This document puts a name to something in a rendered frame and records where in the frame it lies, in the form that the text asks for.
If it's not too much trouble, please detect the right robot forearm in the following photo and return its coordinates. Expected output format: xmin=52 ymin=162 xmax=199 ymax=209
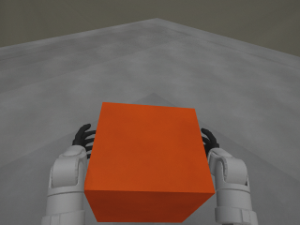
xmin=207 ymin=147 xmax=259 ymax=225

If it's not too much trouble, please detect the right robot hand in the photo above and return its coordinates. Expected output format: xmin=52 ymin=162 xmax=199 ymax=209
xmin=201 ymin=128 xmax=219 ymax=158

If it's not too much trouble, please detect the left robot hand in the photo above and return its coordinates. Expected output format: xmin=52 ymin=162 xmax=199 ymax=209
xmin=72 ymin=124 xmax=97 ymax=159

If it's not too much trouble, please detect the carton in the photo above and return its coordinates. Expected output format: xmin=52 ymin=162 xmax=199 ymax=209
xmin=83 ymin=102 xmax=216 ymax=223

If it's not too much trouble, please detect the left robot forearm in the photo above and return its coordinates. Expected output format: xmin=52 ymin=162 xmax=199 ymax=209
xmin=40 ymin=145 xmax=88 ymax=225

